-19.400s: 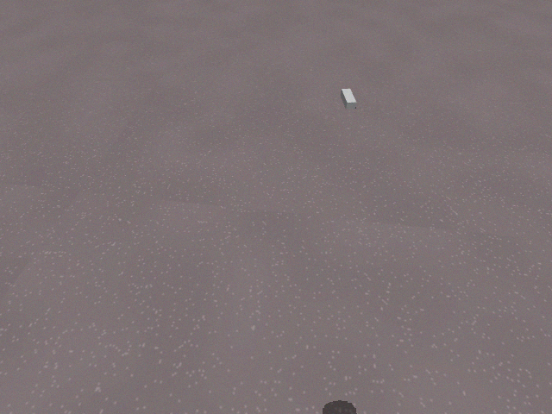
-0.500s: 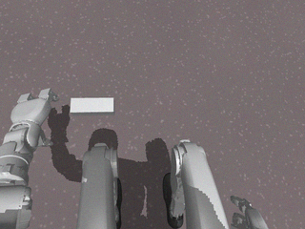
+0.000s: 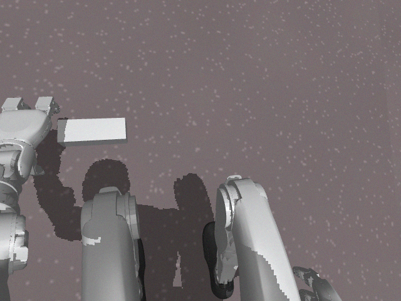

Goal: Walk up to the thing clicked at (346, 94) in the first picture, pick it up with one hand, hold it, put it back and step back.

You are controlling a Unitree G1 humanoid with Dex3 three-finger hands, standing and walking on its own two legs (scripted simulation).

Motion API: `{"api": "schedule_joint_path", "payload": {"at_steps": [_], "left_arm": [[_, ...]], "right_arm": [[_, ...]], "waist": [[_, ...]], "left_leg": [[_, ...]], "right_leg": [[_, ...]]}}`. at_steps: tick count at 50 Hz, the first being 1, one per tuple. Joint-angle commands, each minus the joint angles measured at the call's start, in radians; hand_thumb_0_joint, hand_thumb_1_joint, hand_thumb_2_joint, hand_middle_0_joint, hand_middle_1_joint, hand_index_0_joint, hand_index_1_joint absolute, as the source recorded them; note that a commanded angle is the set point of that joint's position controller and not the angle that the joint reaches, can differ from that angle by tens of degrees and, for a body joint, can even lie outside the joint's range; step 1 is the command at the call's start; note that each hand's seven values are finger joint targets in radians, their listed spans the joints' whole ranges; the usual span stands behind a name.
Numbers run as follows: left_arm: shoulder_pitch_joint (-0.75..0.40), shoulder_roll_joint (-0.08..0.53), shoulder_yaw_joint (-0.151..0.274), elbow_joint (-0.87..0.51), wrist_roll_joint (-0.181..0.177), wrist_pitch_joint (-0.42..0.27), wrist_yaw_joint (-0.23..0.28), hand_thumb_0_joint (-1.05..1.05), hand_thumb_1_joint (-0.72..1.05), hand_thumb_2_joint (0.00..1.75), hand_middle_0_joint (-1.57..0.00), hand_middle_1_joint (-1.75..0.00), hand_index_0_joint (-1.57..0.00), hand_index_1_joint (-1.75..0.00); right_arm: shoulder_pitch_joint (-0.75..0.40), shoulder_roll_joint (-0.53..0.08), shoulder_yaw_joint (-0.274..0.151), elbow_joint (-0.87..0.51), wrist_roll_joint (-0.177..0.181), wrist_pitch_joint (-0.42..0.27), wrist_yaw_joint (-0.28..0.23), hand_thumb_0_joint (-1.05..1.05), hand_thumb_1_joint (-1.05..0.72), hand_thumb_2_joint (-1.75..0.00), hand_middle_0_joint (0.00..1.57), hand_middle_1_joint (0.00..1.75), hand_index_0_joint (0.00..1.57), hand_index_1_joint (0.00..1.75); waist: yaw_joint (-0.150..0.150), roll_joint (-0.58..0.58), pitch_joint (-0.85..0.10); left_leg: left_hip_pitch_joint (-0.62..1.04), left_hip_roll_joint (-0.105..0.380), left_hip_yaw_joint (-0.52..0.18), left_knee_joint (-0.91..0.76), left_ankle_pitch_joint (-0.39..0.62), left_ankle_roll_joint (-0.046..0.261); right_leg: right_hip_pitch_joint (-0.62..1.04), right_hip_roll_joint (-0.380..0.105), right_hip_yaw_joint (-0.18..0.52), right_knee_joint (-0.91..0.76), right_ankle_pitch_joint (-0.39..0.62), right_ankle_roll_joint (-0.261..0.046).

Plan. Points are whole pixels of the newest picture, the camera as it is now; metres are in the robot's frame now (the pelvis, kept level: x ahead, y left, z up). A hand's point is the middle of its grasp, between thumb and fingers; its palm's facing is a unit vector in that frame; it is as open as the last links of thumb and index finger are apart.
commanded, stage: rise first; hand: left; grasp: from above
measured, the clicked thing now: (94, 132) +0.50 +0.23 -0.33
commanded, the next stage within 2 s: none
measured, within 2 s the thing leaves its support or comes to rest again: neither
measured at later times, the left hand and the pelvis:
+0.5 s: hand (48, 138) +0.45 +0.30 -0.20, palm faces -0.45 -0.04 -0.89, open 14.1 cm; pelvis +0.01 +0.00 -0.02, yaw -1 degrees
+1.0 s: hand (56, 134) +0.46 +0.29 -0.21, palm faces -0.46 -0.03 -0.89, open 14.1 cm; pelvis +0.01 +0.00 -0.02, yaw -2 degrees
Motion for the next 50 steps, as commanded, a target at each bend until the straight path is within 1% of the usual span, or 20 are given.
{"api": "schedule_joint_path", "payload": {"at_steps": [1, 3, 4, 6, 14, 16, 18, 22, 25, 28, 29, 32, 33, 34, 35, 38, 39, 40, 49, 50], "left_arm": [[-0.297, 0.271, 0.051, -0.125, 0.005, -0.009, 0.057, 0.00, -0.54, 0.99, -0.07, -0.99, -0.08, -0.98], [-0.279, 0.255, 0.051, -0.099, 0.012, -0.006, 0.066, 0.00, -0.54, 1.00, -0.07, -0.97, -0.08, -0.97], [-0.318, 0.265, 0.044, -0.133, 0.014, -0.011, 0.070, 0.00, -0.53, 0.99, -0.08, -0.98, -0.08, -0.98], [-0.308, 0.267, 0.048, -0.103, 0.024, -0.009, 0.077, 0.00, -0.54, 1.00, -0.07, -0.99, -0.07, -0.98], [-0.309, 0.280, 0.059, -0.067, 0.014, 0.007, 0.097, 0.00, -0.53, 0.99, -0.07, -1.00, -0.08, -0.99], [-0.359, 0.297, 0.056, -0.102, 0.012, 0.004, 0.098, 0.00, -0.52, 0.98, -0.07, -1.00, -0.08, -0.99], [-0.316, 0.274, 0.050, -0.062, 0.006, 0.014, 0.095, 0.00, -0.53, 0.99, -0.07, -1.01, -0.08, -1.00], [-0.323, 0.297, 0.066, -0.077, 0.004, 0.022, 0.098, 0.00, -0.53, 0.99, -0.07, -1.01, -0.08, -1.00], [-0.349, 0.285, 0.049, -0.083, 0.007, 0.023, 0.099, 0.00, -0.54, 1.00, -0.07, -1.01, -0.07, -1.00], [-0.315, 0.278, 0.049, -0.046, 0.008, 0.028, 0.098, 0.00, -0.54, 1.00, -0.06, -1.01, -0.07, -1.00], [-0.350, 0.295, 0.050, -0.072, 0.006, 0.025, 0.099, 0.00, -0.54, 0.99, -0.07, -1.02, -0.08, -1.01], [-0.355, 0.285, 0.043, -0.071, 0.004, 0.025, 0.102, 0.00, -0.53, 1.00, -0.07, -1.02, -0.07, -1.01], [-0.334, 0.283, 0.045, -0.040, 0.003, 0.029, 0.101, 0.00, -0.54, 1.00, -0.07, -1.02, -0.07, -1.01], [-0.333, 0.269, 0.038, -0.034, 0.001, 0.029, 0.101, 0.00, -0.61, 1.08, -0.07, -0.98, -0.04, -1.01], [-0.351, 0.279, 0.037, -0.056, -0.001, 0.027, 0.102, 0.00, -0.56, 1.02, -0.07, -1.01, -0.07, -1.01], [-0.348, 0.282, 0.049, -0.081, 0.000, 0.031, 0.106, 0.00, -0.56, 1.02, -0.08, -1.00, -0.07, -1.00], [-0.349, 0.289, 0.045, -0.070, 0.003, 0.033, 0.104, 0.00, -0.55, 1.01, -0.08, -1.00, -0.08, -1.00], [-0.352, 0.261, 0.022, -0.054, 0.003, 0.033, 0.102, 0.00, -0.55, 1.01, -0.07, -1.01, -0.07, -1.01], [-0.362, 0.272, 0.032, -0.034, 0.010, 0.040, 0.113, 0.00, -0.55, 1.01, -0.08, -1.01, -0.07, -1.01], [-0.361, 0.261, 0.024, -0.014, 0.014, 0.042, 0.112, 0.00, -0.56, 1.02, -0.07, -1.01, -0.07, -1.01]], "right_arm": [[0.187, -0.236, -0.072, -0.019, -0.005, -0.009, -0.013, 0.00, -0.91, -0.90, 0.20, 0.30, 0.20, 0.30], [0.190, -0.239, -0.067, -0.018, -0.010, -0.008, -0.010, 0.00, -0.91, -0.90, 0.20, 0.30, 0.20, 0.30], [0.184, -0.237, -0.066, -0.019, -0.010, -0.008, -0.012, 0.00, -0.91, -0.90, 0.20, 0.30, 0.20, 0.30], [0.188, -0.237, -0.065, -0.015, -0.011, -0.004, -0.012, 0.00, -0.91, -0.90, 0.20, 0.30, 0.20, 0.30], [0.199, -0.243, -0.054, -0.017, -0.023, -0.010, -0.005, 0.00, -0.91, -0.90, 0.20, 0.30, 0.20, 0.30], [0.199, -0.243, -0.052, -0.013, -0.026, -0.010, -0.007, 0.00, -0.91, -0.90, 0.20, 0.30, 0.20, 0.30], [0.195, -0.239, -0.048, -0.016, -0.026, -0.014, -0.006, 0.00, -0.91, -0.90, 0.20, 0.30, 0.20, 0.30], [0.201, -0.246, -0.047, -0.014, -0.027, -0.012, -0.007, 0.00, -0.91, -0.90, 0.20, 0.30, 0.20, 0.30], [0.198, -0.246, -0.042, -0.015, -0.026, -0.012, -0.005, 0.00, -0.91, -0.90, 0.20, 0.30, 0.20, 0.30], [0.201, -0.248, -0.035, -0.016, -0.025, -0.012, -0.004, 0.00, -0.91, -0.90, 0.20, 0.30, 0.20, 0.30], [0.197, -0.253, -0.036, -0.015, -0.024, -0.013, -0.004, 0.00, -0.91, -0.90, 0.20, 0.30, 0.20, 0.30], [0.203, -0.253, -0.032, -0.016, -0.025, -0.013, -0.003, 0.00, -0.91, -0.90, 0.20, 0.30, 0.20, 0.30], [0.207, -0.254, -0.030, -0.015, -0.024, -0.016, -0.002, 0.00, -0.91, -0.90, 0.20, 0.30, 0.20, 0.30], [0.208, -0.251, -0.027, -0.015, -0.025, -0.016, -0.002, 0.00, -0.91, -0.90, 0.20, 0.30, 0.20, 0.30], [0.205, -0.253, -0.028, -0.013, -0.024, -0.017, -0.002, 0.00, -0.91, -0.90, 0.20, 0.30, 0.20, 0.30], [0.215, -0.255, -0.030, -0.014, -0.026, -0.020, -0.001, 0.00, -0.91, -0.90, 0.20, 0.30, 0.20, 0.30], [0.209, -0.257, -0.033, -0.016, -0.023, -0.019, 0.001, 0.00, -0.91, -0.90, 0.20, 0.30, 0.20, 0.30], [0.206, -0.253, -0.030, -0.015, -0.024, -0.021, 0.000, 0.00, -0.91, -0.90, 0.20, 0.30, 0.20, 0.30], [0.211, -0.258, -0.022, -0.015, -0.024, -0.023, 0.003, 0.00, -0.91, -0.90, 0.20, 0.30, 0.20, 0.30], [0.223, -0.257, -0.019, -0.014, -0.027, -0.024, 0.006, 0.00, -0.91, -0.90, 0.20, 0.30, 0.20, 0.30]], "waist": [[0.006, 0.250, -0.673], [-0.002, 0.260, -0.662], [-0.004, 0.275, -0.682], [-0.007, 0.261, -0.674], [-0.021, 0.246, -0.659], [-0.029, 0.257, -0.676], [-0.025, 0.255, -0.650], [-0.022, 0.268, -0.680], [-0.034, 0.293, -0.660], [-0.032, 0.280, -0.644], [-0.037, 0.297, -0.645], [-0.046, 0.273, -0.658], [-0.046, 0.260, -0.632], [-0.049, 0.260, -0.626], [-0.047, 0.269, -0.648], [-0.041, 0.295, -0.662], [-0.044, 0.299, -0.660], [-0.053, 0.290, -0.643], [-0.056, 0.308, -0.642], [-0.071, 0.282, -0.627]], "left_leg": [[0.555, -0.028, 0.045, -0.231, 0.158, 0.014], [0.563, -0.026, 0.038, -0.230, 0.167, 0.010], [0.564, -0.025, 0.042, -0.220, 0.176, 0.011], [0.553, -0.026, 0.041, -0.215, 0.178, 0.012], [0.511, -0.022, 0.045, -0.184, 0.186, 0.019], [0.498, -0.021, 0.048, -0.176, 0.175, 0.021], [0.498, -0.021, 0.049, -0.172, 0.175, 0.020], [0.504, -0.020, 0.049, -0.166, 0.189, 0.018], [0.495, -0.020, 0.041, -0.177, 0.164, 0.015], [0.513, -0.021, 0.031, -0.178, 0.174, 0.012], [0.493, -0.022, 0.036, -0.174, 0.166, 0.014], [0.484, -0.021, 0.041, -0.158, 0.175, 0.018], [0.477, -0.022, 0.041, -0.159, 0.166, 0.019], [0.472, -0.021, 0.041, -0.157, 0.173, 0.018], [0.481, -0.020, 0.039, -0.156, 0.172, 0.017], [0.497, -0.021, 0.039, -0.161, 0.186, 0.013], [0.500, -0.019, 0.034, -0.164, 0.176, 0.011], [0.489, -0.019, 0.035, -0.162, 0.163, 0.013], [0.490, -0.020, 0.034, -0.154, 0.194, 0.010], [0.476, -0.021, 0.034, -0.146, 0.195, 0.014]], "right_leg": [[0.258, 0.032, -0.047, -0.227, 0.187, -0.048], [0.245, 0.030, -0.054, -0.210, 0.191, -0.046], [0.251, 0.034, -0.052, -0.210, 0.203, -0.047], [0.251, 0.036, -0.053, -0.207, 0.205, -0.047], [0.271, 0.037, -0.052, -0.196, 0.227, -0.042], [0.279, 0.039, -0.050, -0.197, 0.224, -0.041], [0.272, 0.038, -0.049, -0.197, 0.223, -0.041], [0.285, 0.040, -0.049, -0.189, 0.238, -0.041], [0.252, 0.041, -0.059, -0.178, 0.212, -0.047], [0.239, 0.040, -0.065, -0.170, 0.216, -0.047], [0.242, 0.040, -0.063, -0.168, 0.216, -0.047], [0.265, 0.043, -0.060, -0.179, 0.232, -0.044], [0.256, 0.040, -0.060, -0.180, 0.224, -0.044], [0.261, 0.041, -0.061, -0.180, 0.229, -0.042], [0.257, 0.043, -0.061, -0.177, 0.230, -0.044], [0.265, 0.040, -0.064, -0.169, 0.236, -0.044], [0.248, 0.042, -0.067, -0.162, 0.228, -0.048], [0.240, 0.043, -0.066, -0.170, 0.221, -0.048], [0.244, 0.041, -0.070, -0.159, 0.248, -0.045], [0.252, 0.040, -0.071, -0.160, 0.253, -0.044]]}}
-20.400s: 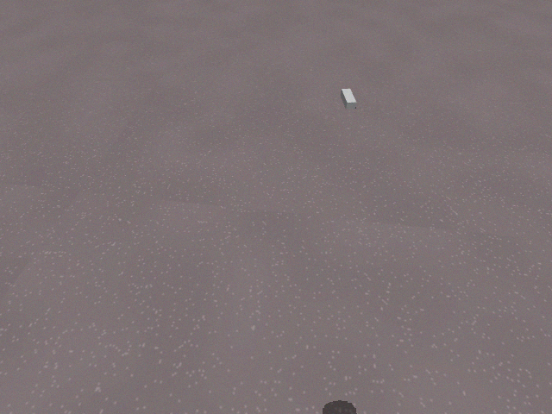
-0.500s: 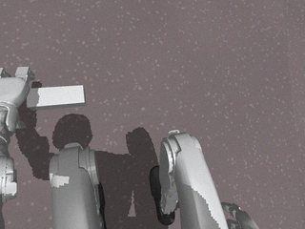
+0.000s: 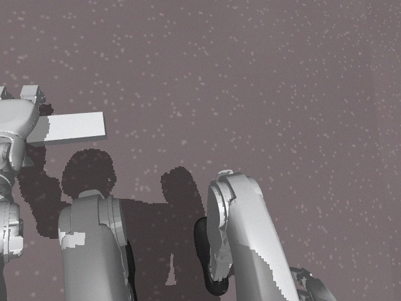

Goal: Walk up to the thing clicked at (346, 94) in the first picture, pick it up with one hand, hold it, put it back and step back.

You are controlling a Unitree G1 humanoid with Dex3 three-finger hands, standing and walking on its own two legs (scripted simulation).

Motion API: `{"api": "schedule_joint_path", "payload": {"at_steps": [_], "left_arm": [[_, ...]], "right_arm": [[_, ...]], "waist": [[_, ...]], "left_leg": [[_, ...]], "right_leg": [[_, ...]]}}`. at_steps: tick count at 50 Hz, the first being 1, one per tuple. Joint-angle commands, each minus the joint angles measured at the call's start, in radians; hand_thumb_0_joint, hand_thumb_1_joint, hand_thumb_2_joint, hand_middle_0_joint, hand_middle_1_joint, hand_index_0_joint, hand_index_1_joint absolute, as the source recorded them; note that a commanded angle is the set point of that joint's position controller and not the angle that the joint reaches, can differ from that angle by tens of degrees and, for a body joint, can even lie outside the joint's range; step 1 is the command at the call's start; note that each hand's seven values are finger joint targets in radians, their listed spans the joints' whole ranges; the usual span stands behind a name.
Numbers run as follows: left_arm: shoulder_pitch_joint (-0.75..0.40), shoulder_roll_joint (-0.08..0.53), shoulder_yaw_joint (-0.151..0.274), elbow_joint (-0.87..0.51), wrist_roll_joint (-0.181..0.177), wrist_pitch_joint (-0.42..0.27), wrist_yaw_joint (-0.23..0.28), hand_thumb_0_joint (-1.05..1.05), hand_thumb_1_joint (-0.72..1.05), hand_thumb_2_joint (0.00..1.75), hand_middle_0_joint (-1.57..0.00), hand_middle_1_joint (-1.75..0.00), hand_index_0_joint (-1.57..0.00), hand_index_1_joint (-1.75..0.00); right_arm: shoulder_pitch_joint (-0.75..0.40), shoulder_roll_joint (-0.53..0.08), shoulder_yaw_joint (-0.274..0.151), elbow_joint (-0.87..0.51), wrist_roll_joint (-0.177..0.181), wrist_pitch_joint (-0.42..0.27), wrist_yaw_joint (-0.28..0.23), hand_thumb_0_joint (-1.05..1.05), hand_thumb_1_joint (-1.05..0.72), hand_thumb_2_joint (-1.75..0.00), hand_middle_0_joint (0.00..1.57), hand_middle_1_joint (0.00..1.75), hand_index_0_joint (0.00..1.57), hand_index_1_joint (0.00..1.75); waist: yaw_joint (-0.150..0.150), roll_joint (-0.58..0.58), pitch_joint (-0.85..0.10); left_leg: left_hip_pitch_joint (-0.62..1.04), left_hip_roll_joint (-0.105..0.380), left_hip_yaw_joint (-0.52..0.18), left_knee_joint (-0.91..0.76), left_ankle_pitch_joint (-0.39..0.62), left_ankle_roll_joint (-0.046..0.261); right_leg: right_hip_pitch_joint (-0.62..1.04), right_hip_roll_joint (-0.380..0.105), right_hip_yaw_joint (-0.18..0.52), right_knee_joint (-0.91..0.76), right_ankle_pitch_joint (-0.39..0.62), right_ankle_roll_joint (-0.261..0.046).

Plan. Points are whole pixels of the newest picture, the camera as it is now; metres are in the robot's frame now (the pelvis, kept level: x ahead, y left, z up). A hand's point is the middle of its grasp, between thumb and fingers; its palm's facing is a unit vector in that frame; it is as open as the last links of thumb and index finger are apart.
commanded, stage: rise first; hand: left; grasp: from above
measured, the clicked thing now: (69, 129) +0.49 +0.25 -0.31
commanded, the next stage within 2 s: approach in 1.18 s
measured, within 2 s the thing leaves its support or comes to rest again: neither
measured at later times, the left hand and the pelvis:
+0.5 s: hand (30, 134) +0.45 +0.29 -0.19, palm faces -0.46 -0.04 -0.89, open 14.1 cm; pelvis +0.00 +0.00 -0.01, yaw -1 degrees
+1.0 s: hand (25, 133) +0.45 +0.30 -0.18, palm faces -0.46 -0.03 -0.89, open 14.1 cm; pelvis +0.00 +0.00 +0.00, yaw -1 degrees
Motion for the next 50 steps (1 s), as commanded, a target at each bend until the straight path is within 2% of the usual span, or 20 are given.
{"api": "schedule_joint_path", "payload": {"at_steps": [1, 4, 8, 11, 14, 20, 21, 22, 25, 28, 31, 36, 37, 38, 40, 41, 42, 45, 48, 50], "left_arm": [[-0.299, 0.225, 0.024, -0.104, -0.013, 0.002, 0.036, 0.00, -0.56, 1.02, -0.07, -1.01, -0.07, -1.01], [-0.312, 0.250, 0.037, -0.120, -0.019, 0.004, 0.039, 0.00, -0.56, 1.02, -0.07, -1.01, -0.07, -1.02], [-0.300, 0.241, 0.022, -0.071, -0.014, 0.006, 0.040, 0.00, -0.57, 1.03, -0.07, -1.02, -0.06, -1.02], [-0.312, 0.257, 0.036, -0.090, -0.010, 0.008, 0.044, 0.00, -0.57, 1.03, -0.07, -1.01, -0.06, -1.02], [-0.336, 0.237, 0.012, -0.080, -0.012, 0.005, 0.044, 0.00, -0.57, 1.03, -0.07, -1.01, -0.06, -1.02], [-0.334, 0.266, 0.032, -0.057, -0.008, 0.010, 0.051, 0.00, -0.56, 1.02, -0.07, -1.02, -0.07, -1.02], [-0.314, 0.253, 0.018, -0.029, -0.010, 0.015, 0.049, 0.00, -0.57, 1.03, -0.07, -1.02, -0.06, -1.02], [-0.330, 0.252, 0.022, -0.047, -0.008, 0.014, 0.047, 0.00, -0.56, 1.02, -0.07, -1.01, -0.06, -1.02], [-0.319, 0.264, 0.030, -0.060, -0.015, 0.012, 0.048, 0.00, -0.56, 1.03, -0.07, -1.01, -0.06, -1.01], [-0.338, 0.271, 0.024, -0.068, -0.007, 0.009, 0.045, 0.00, -0.56, 1.02, -0.07, -1.01, -0.07, -1.02], [-0.328, 0.292, 0.040, -0.090, -0.017, 0.007, 0.047, 0.00, -0.56, 1.02, -0.07, -1.01, -0.07, -1.01], [-0.326, 0.261, 0.019, -0.093, -0.021, 0.015, 0.042, 0.00, -0.55, 1.01, -0.07, -1.02, -0.07, -1.02], [-0.313, 0.257, 0.015, -0.092, -0.010, 0.018, 0.039, 0.00, -0.56, 1.02, -0.07, -1.01, -0.07, -1.01], [-0.327, 0.264, 0.015, -0.102, -0.015, 0.020, 0.036, 0.00, -0.55, 1.01, -0.07, -1.02, -0.07, -1.02], [-0.317, 0.266, 0.027, -0.100, -0.022, 0.022, 0.034, 0.00, -0.55, 1.01, -0.08, -1.01, -0.07, -1.01], [-0.307, 0.232, 0.000, -0.077, -0.024, 0.024, 0.027, 0.00, -0.55, 1.01, -0.07, -1.01, -0.07, -1.01], [-0.333, 0.238, -0.003, -0.091, -0.023, 0.021, 0.023, 0.00, -0.56, 1.02, -0.07, -1.01, -0.07, -1.02], [-0.311, 0.236, 0.000, -0.089, -0.025, 0.019, 0.018, 0.00, -0.55, 1.02, -0.08, -1.01, -0.07, -1.01], [-0.329, 0.238, -0.005, -0.091, -0.021, 0.019, 0.013, 0.00, -0.54, 1.00, -0.08, -1.01, -0.08, -1.01], [-0.309, 0.233, -0.006, -0.070, -0.026, 0.019, 0.013, 0.00, -0.54, 1.01, -0.08, -1.01, -0.08, -1.01]], "right_arm": [[0.226, -0.251, -0.071, -0.006, 0.000, -0.008, -0.008, 0.00, -0.91, -0.90, 0.20, 0.30, 0.20, 0.30], [0.219, -0.254, -0.068, -0.008, 0.000, -0.011, -0.010, 0.00, -0.91, -0.90, 0.20, 0.30, 0.20, 0.30], [0.207, -0.250, -0.059, -0.010, -0.003, -0.013, -0.009, 0.00, -0.91, -0.90, 0.20, 0.30, 0.20, 0.30], [0.220, -0.255, -0.057, -0.009, -0.005, -0.014, -0.006, 0.00, -0.91, -0.90, 0.20, 0.30, 0.20, 0.30], [0.219, -0.256, -0.052, -0.009, -0.005, -0.016, -0.007, 0.00, -0.91, -0.90, 0.20, 0.30, 0.20, 0.30], [0.220, -0.261, -0.043, -0.012, -0.010, -0.021, -0.006, 0.00, -0.91, -0.90, 0.20, 0.30, 0.20, 0.30], [0.216, -0.260, -0.038, -0.010, -0.008, -0.023, -0.005, 0.00, -0.91, -0.90, 0.20, 0.30, 0.20, 0.30], [0.218, -0.264, -0.039, -0.009, -0.012, -0.024, -0.004, 0.00, -0.91, -0.90, 0.20, 0.30, 0.20, 0.30], [0.217, -0.269, -0.042, -0.015, -0.010, -0.029, -0.002, 0.00, -0.91, -0.90, 0.20, 0.30, 0.20, 0.30], [0.221, -0.266, -0.036, -0.013, -0.011, -0.027, 0.000, 0.00, -0.91, -0.90, 0.20, 0.30, 0.20, 0.30], [0.226, -0.270, -0.037, -0.017, -0.010, -0.030, -0.001, 0.00, -0.91, -0.90, 0.20, 0.30, 0.20, 0.30], [0.226, -0.264, -0.040, -0.016, -0.007, -0.034, 0.002, 0.00, -0.91, -0.90, 0.20, 0.30, 0.20, 0.30], [0.230, -0.262, -0.040, -0.011, -0.007, -0.033, 0.002, 0.00, -0.91, -0.90, 0.20, 0.30, 0.20, 0.30], [0.232, -0.266, -0.042, -0.015, -0.004, -0.033, 0.002, 0.00, -0.91, -0.90, 0.20, 0.30, 0.20, 0.30], [0.235, -0.270, -0.045, -0.013, -0.003, -0.033, 0.002, 0.00, -0.91, -0.90, 0.20, 0.30, 0.20, 0.30], [0.224, -0.264, -0.043, -0.016, -0.001, -0.031, 0.003, 0.00, -0.91, -0.90, 0.20, 0.30, 0.20, 0.30], [0.227, -0.266, -0.042, -0.015, 0.002, -0.030, 0.001, 0.00, -0.91, -0.90, 0.20, 0.30, 0.20, 0.30], [0.227, -0.263, -0.043, -0.017, 0.002, -0.029, 0.000, 0.00, -0.91, -0.90, 0.20, 0.30, 0.20, 0.30], [0.233, -0.261, -0.041, -0.015, 0.007, -0.028, 0.000, 0.00, -0.91, -0.90, 0.20, 0.30, 0.20, 0.30], [0.223, -0.261, -0.040, -0.019, 0.007, -0.029, -0.001, 0.00, -0.91, -0.90, 0.20, 0.30, 0.20, 0.30]], "waist": [[-0.025, 0.280, -0.666], [-0.009, 0.305, -0.698], [-0.020, 0.290, -0.652], [-0.021, 0.302, -0.675], [-0.039, 0.302, -0.680], [-0.034, 0.317, -0.649], [-0.038, 0.303, -0.626], [-0.046, 0.313, -0.638], [-0.032, 0.333, -0.659], [-0.049, 0.321, -0.650], [-0.038, 0.327, -0.661], [-0.042, 0.325, -0.654], [-0.039, 0.345, -0.662], [-0.046, 0.337, -0.661], [-0.034, 0.353, -0.664], [-0.039, 0.341, -0.656], [-0.047, 0.333, -0.654], [-0.030, 0.335, -0.654], [-0.043, 0.321, -0.642], [-0.035, 0.313, -0.632]], "left_leg": [[0.536, -0.025, 0.057, -0.231, 0.226, 0.022], [0.545, -0.025, 0.065, -0.227, 0.221, 0.021], [0.504, -0.026, 0.065, -0.222, 0.183, 0.023], [0.521, -0.026, 0.063, -0.221, 0.208, 0.021], [0.514, -0.025, 0.059, -0.219, 0.200, 0.021], [0.498, -0.025, 0.060, -0.220, 0.176, 0.020], [0.501, -0.026, 0.059, -0.218, 0.173, 0.020], [0.512, -0.024, 0.055, -0.217, 0.179, 0.019], [0.525, -0.022, 0.050, -0.224, 0.184, 0.015], [0.502, -0.024, 0.056, -0.211, 0.186, 0.019], [0.512, -0.022, 0.057, -0.208, 0.195, 0.019], [0.514, -0.021, 0.055, -0.216, 0.182, 0.018], [0.517, -0.024, 0.059, -0.220, 0.189, 0.016], [0.518, -0.022, 0.059, -0.214, 0.191, 0.018], [0.536, -0.023, 0.049, -0.235, 0.191, 0.012], [0.531, -0.021, 0.047, -0.233, 0.184, 0.011], [0.523, -0.022, 0.043, -0.233, 0.179, 0.014], [0.519, -0.026, 0.052, -0.238, 0.172, 0.014], [0.515, -0.028, 0.054, -0.234, 0.186, 0.015], [0.505, -0.027, 0.056, -0.229, 0.188, 0.017]], "right_leg": [[0.309, 0.029, -0.052, -0.229, 0.273, -0.041], [0.325, 0.031, -0.048, -0.234, 0.268, -0.041], [0.308, 0.035, -0.048, -0.239, 0.236, -0.043], [0.321, 0.032, -0.051, -0.225, 0.259, -0.042], [0.314, 0.037, -0.055, -0.228, 0.256, -0.043], [0.302, 0.036, -0.059, -0.226, 0.229, -0.044], [0.291, 0.037, -0.058, -0.225, 0.229, -0.045], [0.288, 0.036, -0.063, -0.218, 0.232, -0.043], [0.291, 0.034, -0.066, -0.213, 0.239, -0.044], [0.303, 0.037, -0.063, -0.217, 0.245, -0.042], [0.311, 0.036, -0.061, -0.218, 0.254, -0.041], [0.293, 0.036, -0.063, -0.219, 0.243, -0.044], [0.305, 0.038, -0.060, -0.222, 0.250, -0.045], [0.306, 0.036, -0.059, -0.224, 0.255, -0.043], [0.290, 0.031, -0.066, -0.212, 0.245, -0.046], [0.279, 0.034, -0.068, -0.214, 0.241, -0.048], [0.274, 0.035, -0.069, -0.217, 0.238, -0.047], [0.284, 0.034, -0.064, -0.224, 0.231, -0.048], [0.288, 0.034, -0.062, -0.221, 0.245, -0.046], [0.286, 0.034, -0.061, -0.225, 0.247, -0.045]]}}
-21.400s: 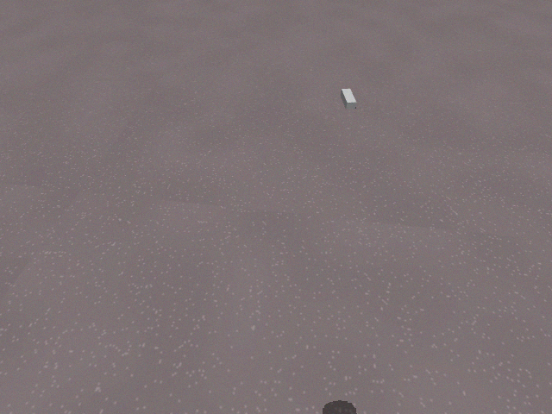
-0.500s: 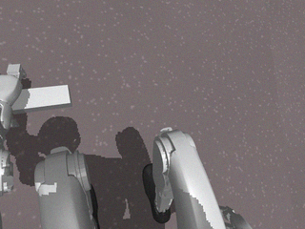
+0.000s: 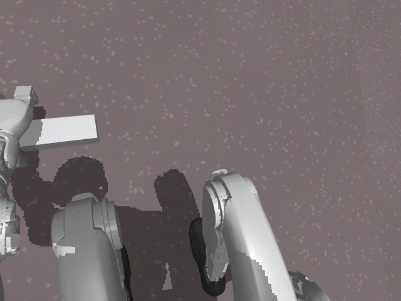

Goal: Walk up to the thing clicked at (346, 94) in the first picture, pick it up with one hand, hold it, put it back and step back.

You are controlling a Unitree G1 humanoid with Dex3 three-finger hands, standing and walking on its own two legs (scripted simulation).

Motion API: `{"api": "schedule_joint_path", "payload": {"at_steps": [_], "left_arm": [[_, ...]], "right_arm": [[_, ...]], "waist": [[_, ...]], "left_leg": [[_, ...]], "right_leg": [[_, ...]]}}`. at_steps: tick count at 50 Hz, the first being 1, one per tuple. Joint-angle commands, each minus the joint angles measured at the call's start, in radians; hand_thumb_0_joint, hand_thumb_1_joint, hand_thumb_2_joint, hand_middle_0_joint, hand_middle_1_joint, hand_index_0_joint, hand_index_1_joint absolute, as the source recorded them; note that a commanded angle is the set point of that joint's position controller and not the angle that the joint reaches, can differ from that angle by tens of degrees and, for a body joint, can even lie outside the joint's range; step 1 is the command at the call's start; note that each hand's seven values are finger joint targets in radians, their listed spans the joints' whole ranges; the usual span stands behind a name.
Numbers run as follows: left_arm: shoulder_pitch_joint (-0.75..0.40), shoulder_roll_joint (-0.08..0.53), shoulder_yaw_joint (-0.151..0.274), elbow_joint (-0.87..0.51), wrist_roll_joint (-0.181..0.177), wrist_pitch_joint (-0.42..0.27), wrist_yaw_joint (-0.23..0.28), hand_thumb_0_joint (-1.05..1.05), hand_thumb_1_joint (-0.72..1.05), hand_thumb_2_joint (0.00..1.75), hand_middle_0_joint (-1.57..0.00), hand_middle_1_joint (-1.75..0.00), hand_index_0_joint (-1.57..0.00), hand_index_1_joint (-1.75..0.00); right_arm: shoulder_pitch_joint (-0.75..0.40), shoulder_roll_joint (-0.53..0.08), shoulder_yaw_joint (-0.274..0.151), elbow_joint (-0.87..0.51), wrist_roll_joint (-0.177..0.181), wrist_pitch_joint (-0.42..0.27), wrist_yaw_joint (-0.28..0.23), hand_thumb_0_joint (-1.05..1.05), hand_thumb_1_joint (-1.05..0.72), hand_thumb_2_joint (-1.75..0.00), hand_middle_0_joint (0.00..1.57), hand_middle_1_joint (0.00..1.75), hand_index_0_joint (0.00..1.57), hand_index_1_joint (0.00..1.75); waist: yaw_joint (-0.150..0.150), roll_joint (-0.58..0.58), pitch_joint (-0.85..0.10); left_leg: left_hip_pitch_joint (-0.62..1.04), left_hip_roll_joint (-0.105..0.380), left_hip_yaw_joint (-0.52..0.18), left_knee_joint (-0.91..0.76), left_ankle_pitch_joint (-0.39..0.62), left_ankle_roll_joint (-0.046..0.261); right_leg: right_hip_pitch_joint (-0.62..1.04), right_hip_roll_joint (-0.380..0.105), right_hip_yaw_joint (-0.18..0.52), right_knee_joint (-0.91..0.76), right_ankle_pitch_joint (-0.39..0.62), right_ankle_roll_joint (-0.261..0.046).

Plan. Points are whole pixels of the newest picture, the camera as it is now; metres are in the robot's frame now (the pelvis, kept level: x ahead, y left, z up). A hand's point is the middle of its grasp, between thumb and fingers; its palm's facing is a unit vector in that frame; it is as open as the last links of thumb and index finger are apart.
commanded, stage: rise first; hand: left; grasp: from above
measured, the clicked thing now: (60, 132) +0.49 +0.25 -0.30
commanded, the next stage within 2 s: approach in 0.18 s
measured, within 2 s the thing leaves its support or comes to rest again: neither
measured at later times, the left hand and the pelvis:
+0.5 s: hand (27, 129) +0.46 +0.28 -0.18, palm faces -0.46 -0.02 -0.89, open 13.9 cm; pelvis +0.00 +0.00 -0.01, yaw +0 degrees
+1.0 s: hand (32, 131) +0.46 +0.28 -0.20, palm faces -0.49 -0.05 -0.87, open 13.8 cm; pelvis +0.00 +0.00 -0.01, yaw -1 degrees
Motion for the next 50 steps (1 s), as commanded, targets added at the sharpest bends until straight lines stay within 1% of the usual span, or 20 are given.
{"api": "schedule_joint_path", "payload": {"at_steps": [1, 4, 8, 9, 11, 15, 20, 23, 27, 32, 34, 36, 41, 42, 44, 46, 47, 48, 49, 50], "left_arm": [[-0.282, 0.214, 0.031, -0.123, -0.020, -0.009, 0.030, 0.00, -0.53, 1.00, -0.09, -0.99, -0.08, -1.00], [-0.308, 0.238, 0.034, -0.139, -0.015, -0.019, 0.031, 0.00, -0.53, 1.00, -0.10, -0.99, -0.09, -1.00], [-0.307, 0.201, 0.016, -0.127, -0.011, -0.022, 0.038, 0.00, -0.54, 1.01, -0.09, -0.99, -0.09, -0.99], [-0.337, 0.236, 0.031, -0.140, -0.012, -0.027, 0.043, 0.00, -0.53, 1.00, -0.09, -0.99, -0.09, -1.00], [-0.305, 0.245, 0.044, -0.129, -0.008, -0.023, 0.050, 0.00, -0.54, 1.00, -0.10, -0.99, -0.09, -0.99], [-0.325, 0.248, 0.041, -0.109, -0.004, -0.016, 0.052, 0.00, -0.54, 1.01, -0.07, -1.02, -0.07, -1.03], [-0.423, 0.178, -0.015, -0.082, -0.011, -0.018, 0.055, 0.00, -0.52, 0.99, -0.07, -1.06, -0.08, -1.04], [-0.487, 0.108, -0.067, -0.039, -0.006, -0.013, 0.056, 0.00, -0.51, 0.99, -0.07, -1.07, -0.08, -1.05], [-0.508, 0.138, -0.064, -0.016, 0.005, 0.009, 0.080, 0.00, -0.52, 1.01, -0.07, -1.07, -0.08, -1.06], [-0.448, 0.203, 0.004, -0.008, 0.024, 0.072, 0.122, 0.00, -0.53, 1.03, -0.08, -1.05, -0.08, -1.04], [-0.423, 0.192, 0.004, 0.022, 0.020, 0.099, 0.125, 0.00, -0.52, 1.02, -0.08, -1.04, -0.08, -1.04], [-0.382, 0.240, 0.046, -0.031, 0.000, 0.117, 0.125, 0.00, -0.52, 1.06, -0.08, -1.05, -0.08, -1.05], [-0.289, 0.231, 0.043, 0.011, -0.055, 0.141, 0.082, 0.00, -0.52, 1.02, -0.07, -1.06, -0.08, -1.05], [-0.308, 0.262, 0.061, -0.039, -0.065, 0.131, 0.072, 0.00, -0.53, 1.02, -0.07, -1.06, -0.08, -1.05], [-0.323, 0.238, 0.047, -0.063, -0.068, 0.111, 0.037, 0.00, -0.54, 1.01, -0.07, -1.05, -0.07, -1.04], [-0.341, 0.269, 0.079, -0.100, -0.070, 0.078, 0.014, 0.00, -0.53, 1.02, -0.07, -1.07, -0.08, -1.06], [-0.380, 0.185, 0.021, -0.127, -0.071, 0.059, -0.004, 0.00, -0.54, 1.03, -0.08, -1.07, -0.08, -1.06], [-0.400, 0.196, 0.030, -0.155, -0.072, 0.040, -0.008, 0.00, -0.51, 1.01, -0.08, -1.09, -0.09, -1.08], [-0.452, 0.130, -0.025, -0.217, -0.079, 0.019, -0.016, 0.00, -0.52, 1.04, -0.08, -1.09, -0.09, -1.09], [-0.466, 0.145, -0.020, -0.211, -0.073, 0.006, -0.016, 0.00, -0.51, 1.02, -0.07, -1.10, -0.09, -1.09]], "right_arm": [[0.208, -0.259, -0.077, -0.011, 0.003, -0.007, -0.012, 0.00, -0.90, -0.90, 0.20, 0.30, 0.20, 0.30], [0.206, -0.255, -0.075, -0.009, 0.003, -0.006, -0.013, 0.00, -0.91, -0.90, 0.20, 0.30, 0.20, 0.30], [0.203, -0.255, -0.076, -0.007, -0.001, -0.009, -0.013, 0.00, -0.91, -0.90, 0.20, 0.30, 0.20, 0.30], [0.203, -0.262, -0.076, -0.008, -0.001, -0.009, -0.014, 0.00, -0.91, -0.90, 0.20, 0.30, 0.20, 0.30], [0.204, -0.257, -0.075, -0.008, -0.004, -0.011, -0.015, 0.00, -0.91, -0.90, 0.20, 0.30, 0.20, 0.30], [0.213, -0.258, -0.068, -0.004, -0.009, -0.012, -0.014, 0.00, -0.90, -0.90, 0.20, 0.30, 0.20, 0.30], [0.219, -0.263, -0.059, 0.003, -0.012, -0.021, -0.016, 0.00, -0.90, -0.90, 0.20, 0.30, 0.20, 0.30], [0.236, -0.271, -0.050, 0.008, -0.021, -0.031, -0.013, 0.00, -0.90, -0.90, 0.20, 0.30, 0.20, 0.30], [0.235, -0.279, -0.039, 0.006, -0.028, -0.039, -0.012, 0.00, -0.90, -0.90, 0.20, 0.30, 0.20, 0.30], [0.231, -0.279, -0.030, -0.027, -0.030, -0.038, 0.005, 0.00, -0.90, -0.89, 0.20, 0.30, 0.20, 0.30], [0.226, -0.276, -0.024, -0.038, -0.027, -0.040, 0.017, 0.00, -0.90, -0.90, 0.20, 0.30, 0.20, 0.30], [0.221, -0.277, -0.027, -0.050, -0.016, -0.036, 0.020, 0.00, -0.90, -0.89, 0.20, 0.30, 0.20, 0.30], [0.212, -0.268, -0.027, -0.056, 0.004, -0.028, 0.024, 0.00, -0.90, -0.90, 0.20, 0.30, 0.20, 0.30], [0.201, -0.270, -0.031, -0.066, 0.005, -0.029, 0.022, 0.00, -0.90, -0.90, 0.20, 0.30, 0.20, 0.30], [0.215, -0.275, -0.036, -0.066, 0.003, -0.033, 0.019, 0.00, -0.91, -0.90, 0.20, 0.30, 0.20, 0.30], [0.242, -0.288, -0.052, -0.046, -0.004, -0.030, 0.014, 0.00, -0.91, -0.90, 0.20, 0.30, 0.20, 0.30], [0.241, -0.276, -0.048, -0.055, -0.006, -0.036, 0.014, 0.00, -0.91, -0.90, 0.20, 0.30, 0.20, 0.30], [0.260, -0.284, -0.057, -0.033, -0.010, -0.032, 0.012, 0.00, -0.91, -0.90, 0.20, 0.30, 0.20, 0.30], [0.255, -0.277, -0.059, -0.039, -0.005, -0.034, 0.009, 0.00, -0.91, -0.90, 0.20, 0.30, 0.20, 0.30], [0.269, -0.286, -0.063, -0.019, -0.008, -0.033, 0.007, 0.00, -0.91, -0.90, 0.20, 0.30, 0.20, 0.30]], "waist": [[-0.007, 0.319, -0.637], [-0.009, 0.306, -0.641], [-0.021, 0.319, -0.660], [-0.021, 0.320, -0.663], [0.000, 0.323, -0.668], [-0.018, 0.316, -0.655], [-0.065, 0.327, -0.629], [-0.116, 0.340, -0.609], [-0.096, 0.382, -0.637], [-0.059, 0.410, -0.678], [-0.074, 0.387, -0.657], [-0.033, 0.375, -0.698], [-0.029, 0.254, -0.654], [-0.035, 0.247, -0.650], [-0.052, 0.245, -0.629], [-0.062, 0.256, -0.639], [-0.083, 0.268, -0.629], [-0.097, 0.294, -0.640], [-0.099, 0.329, -0.668], [-0.108, 0.349, -0.659]], "left_leg": [[0.527, -0.025, 0.065, -0.251, 0.177, 0.012], [0.507, -0.025, 0.073, -0.238, 0.165, 0.018], [0.546, -0.023, 0.066, -0.239, 0.179, 0.011], [0.524, -0.024, 0.068, -0.235, 0.166, 0.014], [0.524, -0.025, 0.076, -0.235, 0.178, 0.014], [0.505, -0.025, 0.077, -0.229, 0.176, 0.017], [0.504, -0.022, 0.054, -0.236, 0.131, 0.012], [0.520, -0.018, 0.047, -0.223, 0.138, 0.009], [0.539, -0.017, 0.050, -0.227, 0.154, 0.004], [0.540, -0.018, 0.068, -0.232, 0.203, 0.008], [0.507, -0.018, 0.074, -0.217, 0.212, 0.016], [0.484, -0.018, 0.083, -0.218, 0.218, 0.024], [0.360, -0.017, 0.089, -0.200, 0.173, 0.042], [0.358, -0.015, 0.079, -0.203, 0.159, 0.041], [0.368, -0.018, 0.078, -0.190, 0.160, 0.039], [0.383, -0.016, 0.069, -0.181, 0.164, 0.032], [0.409, -0.019, 0.069, -0.177, 0.172, 0.027], [0.437, -0.015, 0.059, -0.183, 0.162, 0.021], [0.476, -0.016, 0.055, -0.190, 0.160, 0.013], [0.504, -0.015, 0.044, -0.198, 0.142, 0.006]], "right_leg": [[0.300, 0.029, -0.056, -0.227, 0.230, -0.050], [0.312, 0.033, -0.048, -0.238, 0.221, -0.047], [0.297, 0.033, -0.054, -0.232, 0.231, -0.048], [0.299, 0.033, -0.051, -0.236, 0.220, -0.047], [0.317, 0.031, -0.044, -0.234, 0.229, -0.047], [0.324, 0.032, -0.044, -0.236, 0.231, -0.045], [0.262, 0.035, -0.065, -0.230, 0.188, -0.050], [0.246, 0.038, -0.076, -0.224, 0.205, -0.049], [0.255, 0.042, -0.080, -0.216, 0.221, -0.051], [0.300, 0.045, -0.071, -0.208, 0.271, -0.053], [0.311, 0.047, -0.066, -0.204, 0.290, -0.049], [0.364, 0.052, -0.053, -0.223, 0.296, -0.045], [0.418, 0.055, -0.029, -0.237, 0.254, -0.033], [0.415, 0.055, -0.031, -0.233, 0.233, -0.036], [0.405, 0.050, -0.033, -0.237, 0.234, -0.037], [0.409, 0.048, -0.038, -0.238, 0.230, -0.041], [0.387, 0.044, -0.041, -0.236, 0.237, -0.043], [0.375, 0.046, -0.052, -0.243, 0.223, -0.046], [0.356, 0.045, -0.057, -0.245, 0.218, -0.051], [0.318, 0.042, -0.073, -0.235, 0.199, -0.056]]}}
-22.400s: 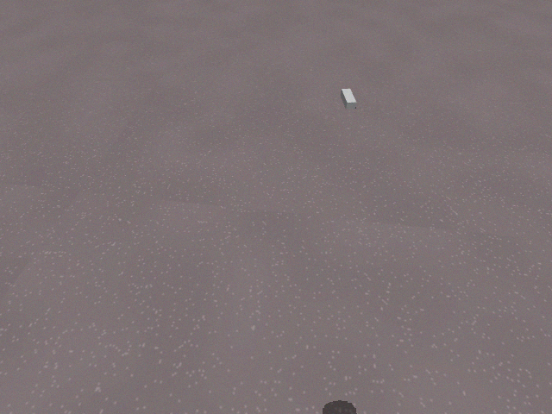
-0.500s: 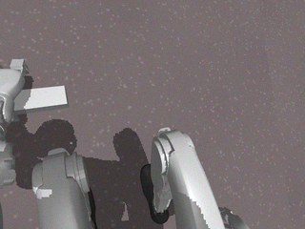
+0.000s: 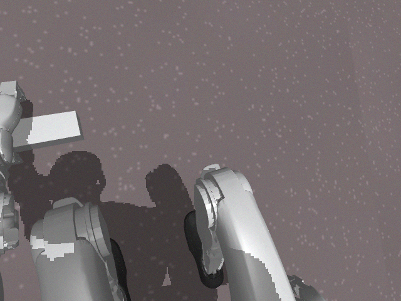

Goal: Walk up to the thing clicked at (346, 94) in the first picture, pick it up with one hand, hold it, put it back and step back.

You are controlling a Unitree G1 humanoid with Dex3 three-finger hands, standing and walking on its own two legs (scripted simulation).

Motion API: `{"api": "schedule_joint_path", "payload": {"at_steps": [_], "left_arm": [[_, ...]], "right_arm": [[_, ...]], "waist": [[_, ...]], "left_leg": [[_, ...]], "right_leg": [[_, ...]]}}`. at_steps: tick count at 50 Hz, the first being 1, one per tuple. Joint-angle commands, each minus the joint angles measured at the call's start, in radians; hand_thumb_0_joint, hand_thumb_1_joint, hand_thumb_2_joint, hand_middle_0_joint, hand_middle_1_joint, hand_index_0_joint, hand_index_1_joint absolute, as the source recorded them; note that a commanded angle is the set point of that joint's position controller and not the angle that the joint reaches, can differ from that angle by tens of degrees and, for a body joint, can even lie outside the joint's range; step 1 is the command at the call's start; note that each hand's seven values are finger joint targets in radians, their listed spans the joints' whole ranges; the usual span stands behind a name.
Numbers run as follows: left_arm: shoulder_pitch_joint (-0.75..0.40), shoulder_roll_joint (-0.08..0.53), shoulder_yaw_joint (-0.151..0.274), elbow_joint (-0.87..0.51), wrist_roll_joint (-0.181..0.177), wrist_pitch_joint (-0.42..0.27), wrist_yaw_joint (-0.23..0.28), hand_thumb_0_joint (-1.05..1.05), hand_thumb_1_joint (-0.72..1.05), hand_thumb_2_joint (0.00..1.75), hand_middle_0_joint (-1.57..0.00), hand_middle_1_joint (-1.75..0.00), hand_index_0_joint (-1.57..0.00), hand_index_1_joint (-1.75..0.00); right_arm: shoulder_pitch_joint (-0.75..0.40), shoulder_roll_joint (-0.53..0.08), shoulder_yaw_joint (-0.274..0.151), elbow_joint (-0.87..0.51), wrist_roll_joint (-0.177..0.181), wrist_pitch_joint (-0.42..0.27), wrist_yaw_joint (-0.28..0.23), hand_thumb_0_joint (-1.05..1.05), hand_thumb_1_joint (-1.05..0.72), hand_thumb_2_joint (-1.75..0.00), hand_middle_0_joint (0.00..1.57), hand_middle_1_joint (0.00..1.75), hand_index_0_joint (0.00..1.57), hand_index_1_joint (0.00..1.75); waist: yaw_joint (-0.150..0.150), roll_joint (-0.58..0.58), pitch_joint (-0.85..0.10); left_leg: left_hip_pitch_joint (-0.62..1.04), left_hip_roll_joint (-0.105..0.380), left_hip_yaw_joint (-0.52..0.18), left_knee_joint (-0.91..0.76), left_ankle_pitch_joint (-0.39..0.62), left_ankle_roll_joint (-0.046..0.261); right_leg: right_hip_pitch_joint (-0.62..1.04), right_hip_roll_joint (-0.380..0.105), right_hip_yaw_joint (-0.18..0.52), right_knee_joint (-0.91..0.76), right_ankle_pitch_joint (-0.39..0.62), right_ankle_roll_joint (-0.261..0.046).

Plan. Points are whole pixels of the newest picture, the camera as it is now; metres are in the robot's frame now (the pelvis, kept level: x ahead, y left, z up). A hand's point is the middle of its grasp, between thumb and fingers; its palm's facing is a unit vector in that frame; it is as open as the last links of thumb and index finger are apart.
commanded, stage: rest palm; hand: left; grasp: from above
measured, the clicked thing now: (40, 132) +0.49 +0.26 -0.30
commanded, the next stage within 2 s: close in 1.32 s
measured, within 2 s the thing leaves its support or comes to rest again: neither
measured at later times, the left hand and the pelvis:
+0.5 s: hand (31, 132) +0.47 +0.26 -0.24, palm faces -0.45 -0.07 -0.89, open 14.0 cm; pelvis +0.00 +0.00 -0.01, yaw -2 degrees
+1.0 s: hand (35, 135) +0.47 +0.26 -0.26, palm faces -0.46 -0.08 -0.88, open 14.0 cm; pelvis +0.01 +0.01 -0.02, yaw -4 degrees
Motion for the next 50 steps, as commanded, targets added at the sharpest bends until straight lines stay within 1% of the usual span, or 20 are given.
{"api": "schedule_joint_path", "payload": {"at_steps": [1, 2, 3, 5, 6, 10, 11, 16, 18, 23, 28, 29, 32, 36, 38, 39, 42, 44, 46, 50], "left_arm": [[-0.443, 0.140, -0.053, -0.264, -0.004, -0.084, 0.012, 0.00, -0.50, 1.05, -0.08, -1.13, -0.10, -1.11], [-0.423, 0.125, -0.071, -0.266, 0.004, -0.088, 0.015, 0.00, -0.52, 1.02, -0.07, -1.08, -0.09, -1.07], [-0.395, 0.101, -0.084, -0.174, 0.018, -0.086, 0.020, 0.00, -0.51, 1.03, -0.08, -1.09, -0.09, -1.07], [-0.383, 0.106, -0.083, -0.144, 0.025, -0.086, 0.041, 0.00, -0.56, 1.06, -0.07, -1.01, -0.06, -1.02], [-0.381, 0.085, -0.101, -0.070, 0.036, -0.079, 0.050, 0.00, -0.56, 1.07, -0.07, -1.01, -0.06, -1.03], [-0.348, 0.153, -0.061, 0.029, 0.072, -0.076, 0.105, 0.00, -0.53, 1.07, -0.08, -1.02, -0.07, -1.03], [-0.345, 0.147, -0.065, 0.080, 0.079, -0.072, 0.117, 0.00, -0.51, 1.07, -0.08, -1.04, -0.08, -1.04], [-0.400, 0.263, 0.011, 0.087, 0.116, -0.075, 0.181, 0.00, -0.51, 0.99, -0.07, -1.01, -0.07, -1.01], [-0.394, 0.290, 0.041, 0.095, 0.117, -0.075, 0.209, 0.00, -0.51, 0.98, -0.07, -1.01, -0.07, -1.00], [-0.403, 0.317, 0.053, 0.094, 0.103, -0.063, 0.247, 0.00, -0.51, 0.98, -0.07, -1.00, -0.07, -1.00], [-0.359, 0.343, 0.072, 0.101, 0.084, -0.057, 0.236, 0.00, -0.52, 1.01, -0.07, -0.99, -0.06, -0.99], [-0.340, 0.368, 0.086, 0.072, 0.072, -0.057, 0.239, 0.00, -0.53, 1.02, -0.07, -0.99, -0.06, -0.99], [-0.317, 0.349, 0.070, 0.100, 0.064, -0.058, 0.221, 0.00, -0.52, 0.99, -0.06, -0.99, -0.06, -0.99], [-0.292, 0.381, 0.084, 0.069, 0.053, -0.074, 0.225, 0.00, -0.53, 1.03, -0.07, -0.98, -0.06, -1.00], [-0.306, 0.337, 0.046, 0.101, 0.058, -0.080, 0.219, 0.00, -0.51, 1.01, -0.08, -0.99, -0.07, -0.99], [-0.318, 0.379, 0.070, 0.061, 0.054, -0.089, 0.226, 0.00, -0.52, 1.01, -0.07, -0.98, -0.06, -0.99], [-0.294, 0.387, 0.076, 0.096, 0.071, -0.094, 0.247, 0.00, -0.53, 1.02, -0.08, -0.98, -0.06, -0.99], [-0.308, 0.353, 0.044, 0.132, 0.084, -0.094, 0.258, 0.00, -0.51, 1.03, -0.08, -0.98, -0.07, -0.99], [-0.333, 0.355, 0.050, 0.128, 0.088, -0.094, 0.270, 0.00, -0.52, 1.06, -0.08, -0.99, -0.06, -1.00], [-0.342, 0.347, 0.030, 0.148, 0.092, -0.085, 0.283, 0.00, -0.50, 1.00, -0.09, -0.97, -0.09, -0.98]], "right_arm": [[0.235, -0.267, -0.104, 0.025, -0.001, -0.009, -0.020, 0.00, -0.91, -0.90, 0.20, 0.30, 0.20, 0.30], [0.228, -0.263, -0.106, 0.024, 0.003, -0.007, -0.024, 0.00, -0.91, -0.90, 0.20, 0.30, 0.20, 0.30], [0.231, -0.265, -0.102, 0.029, -0.003, -0.007, -0.021, 0.00, -0.91, -0.90, 0.20, 0.30, 0.20, 0.30], [0.223, -0.260, -0.096, 0.036, 0.000, -0.002, -0.023, 0.00, -0.90, -0.90, 0.20, 0.30, 0.20, 0.30], [0.219, -0.257, -0.087, 0.035, -0.006, -0.003, -0.019, 0.00, -0.90, -0.90, 0.20, 0.30, 0.20, 0.30], [0.198, -0.268, -0.058, 0.027, -0.015, -0.004, -0.023, 0.00, -0.90, -0.90, 0.20, 0.30, 0.20, 0.30], [0.188, -0.269, -0.052, 0.022, -0.019, -0.010, -0.020, 0.00, -0.90, -0.90, 0.20, 0.30, 0.20, 0.30], [0.172, -0.295, -0.028, 0.003, -0.045, -0.041, -0.004, 0.00, -0.90, -0.90, 0.20, 0.30, 0.20, 0.30], [0.179, -0.298, -0.020, -0.002, -0.056, -0.051, 0.004, 0.00, -0.90, -0.90, 0.20, 0.30, 0.20, 0.30], [0.164, -0.319, -0.011, -0.005, -0.075, -0.083, 0.024, 0.00, -0.90, -0.90, 0.20, 0.30, 0.20, 0.30], [0.199, -0.329, 0.005, 0.002, -0.086, -0.102, 0.048, 0.00, -0.90, -0.90, 0.20, 0.30, 0.20, 0.30], [0.193, -0.328, 0.005, 0.003, -0.086, -0.100, 0.048, 0.00, -0.90, -0.90, 0.20, 0.30, 0.20, 0.30], [0.204, -0.334, 0.017, 0.004, -0.091, -0.107, 0.059, 0.00, -0.90, -0.90, 0.20, 0.30, 0.20, 0.30], [0.205, -0.345, 0.015, 0.008, -0.091, -0.105, 0.060, 0.00, -0.90, -0.90, 0.20, 0.30, 0.20, 0.30], [0.199, -0.340, 0.021, 0.011, -0.095, -0.111, 0.069, 0.00, -0.90, -0.90, 0.20, 0.30, 0.20, 0.30], [0.200, -0.340, 0.029, 0.015, -0.093, -0.110, 0.069, 0.00, -0.90, -0.90, 0.20, 0.30, 0.20, 0.30], [0.189, -0.346, 0.032, 0.008, -0.093, -0.110, 0.070, 0.00, -0.90, -0.90, 0.20, 0.30, 0.20, 0.30], [0.179, -0.348, 0.033, 0.009, -0.096, -0.115, 0.075, 0.00, -0.90, -0.90, 0.20, 0.30, 0.20, 0.30], [0.186, -0.350, 0.038, 0.012, -0.100, -0.120, 0.081, 0.00, -0.90, -0.90, 0.20, 0.30, 0.20, 0.30], [0.150, -0.362, 0.045, 0.003, -0.100, -0.143, 0.092, 0.00, -0.90, -0.90, 0.20, 0.30, 0.20, 0.30]], "waist": [[-0.060, 0.368, -0.723], [-0.038, 0.381, -0.759], [-0.060, 0.357, -0.706], [-0.042, 0.354, -0.708], [-0.065, 0.323, -0.654], [-0.044, 0.294, -0.608], [-0.062, 0.294, -0.567], [-0.092, 0.321, -0.570], [-0.095, 0.335, -0.594], [-0.107, 0.394, -0.609], [-0.120, 0.393, -0.605], [-0.098, 0.402, -0.642], [-0.122, 0.367, -0.590], [-0.099, 0.374, -0.631], [-0.133, 0.370, -0.564], [-0.118, 0.390, -0.593], [-0.111, 0.382, -0.570], [-0.135, 0.380, -0.527], [-0.147, 0.386, -0.529], [-0.153, 0.383, -0.470]], "left_leg": [[0.549, -0.022, 0.053, -0.224, 0.141, 0.004], [0.571, -0.025, 0.052, -0.235, 0.143, 0.002], [0.557, -0.024, 0.047, -0.228, 0.136, 0.001], [0.548, -0.026, 0.052, -0.239, 0.150, 0.004], [0.513, -0.026, 0.057, -0.229, 0.145, 0.009], [0.481, -0.029, 0.055, -0.230, 0.168, 0.015], [0.470, -0.028, 0.053, -0.225, 0.158, 0.016], [0.488, -0.021, 0.049, -0.199, 0.154, 0.018], [0.488, -0.020, 0.050, -0.197, 0.165, 0.018], [0.504, -0.011, 0.042, -0.176, 0.156, 0.011], [0.495, -0.007, 0.034, -0.149, 0.193, 0.012], [0.507, -0.003, 0.031, -0.154, 0.217, 0.010], [0.470, -0.004, 0.028, -0.127, 0.234, 0.015], [0.479, 0.000, 0.020, -0.127, 0.246, 0.013], [0.477, 0.001, 0.012, -0.120, 0.216, 0.010], [0.487, 0.005, 0.005, -0.131, 0.224, 0.008], [0.473, 0.005, 0.004, -0.134, 0.218, 0.009], [0.463, 0.006, 0.002, -0.136, 0.187, 0.007], [0.487, 0.007, -0.006, -0.137, 0.201, 0.005], [0.478, 0.009, -0.021, -0.152, 0.154, 0.001]], "right_leg": [[0.335, 0.029, -0.069, -0.248, 0.184, -0.056], [0.334, 0.029, -0.071, -0.247, 0.185, -0.055], [0.306, 0.028, -0.080, -0.238, 0.181, -0.055], [0.310, 0.031, -0.078, -0.236, 0.198, -0.051], [0.298, 0.033, -0.079, -0.237, 0.200, -0.049], [0.300, 0.037, -0.081, -0.226, 0.216, -0.047], [0.281, 0.037, -0.084, -0.217, 0.211, -0.046], [0.292, 0.036, -0.088, -0.195, 0.212, -0.040], [0.333, 0.040, -0.083, -0.200, 0.227, -0.037], [0.337, 0.045, -0.096, -0.192, 0.223, -0.036], [0.382, 0.046, -0.104, -0.176, 0.262, -0.034], [0.417, 0.053, -0.103, -0.179, 0.288, -0.034], [0.419, 0.052, -0.108, -0.181, 0.305, -0.030], [0.460, 0.059, -0.110, -0.185, 0.323, -0.030], [0.405, 0.059, -0.124, -0.176, 0.290, -0.033], [0.424, 0.064, -0.127, -0.178, 0.295, -0.035], [0.426, 0.066, -0.129, -0.179, 0.295, -0.033], [0.391, 0.068, -0.133, -0.171, 0.270, -0.035], [0.380, 0.064, -0.143, -0.163, 0.279, -0.032], [0.337, 0.062, -0.150, -0.160, 0.235, -0.032]]}}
